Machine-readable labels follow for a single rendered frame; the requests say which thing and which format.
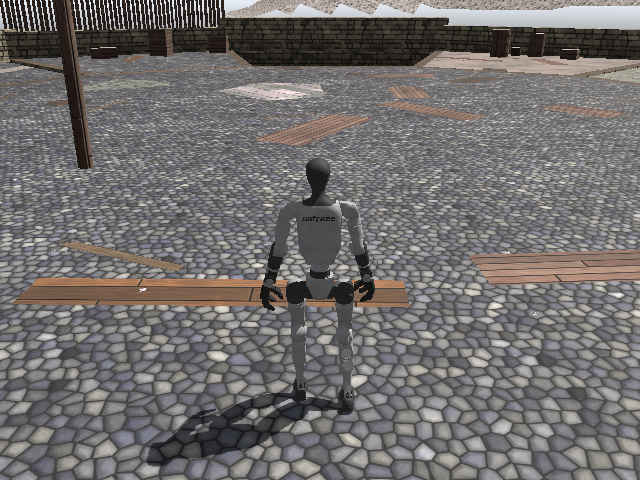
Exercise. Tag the robot right foot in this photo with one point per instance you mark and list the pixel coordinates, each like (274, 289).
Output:
(347, 403)

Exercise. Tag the robot right upper arm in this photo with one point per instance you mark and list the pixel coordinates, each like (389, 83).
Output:
(350, 211)

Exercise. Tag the left robot forearm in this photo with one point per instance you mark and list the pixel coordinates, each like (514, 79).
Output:
(272, 269)

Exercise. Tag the robot left thigh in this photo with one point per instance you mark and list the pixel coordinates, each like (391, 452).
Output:
(296, 298)

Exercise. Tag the robot left hand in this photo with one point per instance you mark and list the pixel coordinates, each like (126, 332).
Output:
(265, 296)

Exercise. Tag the robot left upper arm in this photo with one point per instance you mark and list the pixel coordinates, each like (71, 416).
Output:
(287, 212)

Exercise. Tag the right robot forearm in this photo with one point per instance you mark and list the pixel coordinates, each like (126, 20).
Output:
(364, 265)

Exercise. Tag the robot right hand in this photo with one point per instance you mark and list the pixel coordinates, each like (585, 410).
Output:
(370, 286)

